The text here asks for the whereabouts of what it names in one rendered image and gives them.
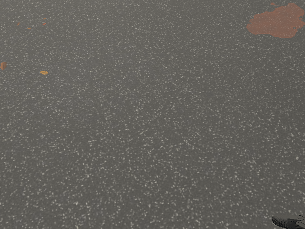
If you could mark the right robot hand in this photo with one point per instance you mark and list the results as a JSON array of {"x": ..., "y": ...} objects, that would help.
[{"x": 289, "y": 221}]

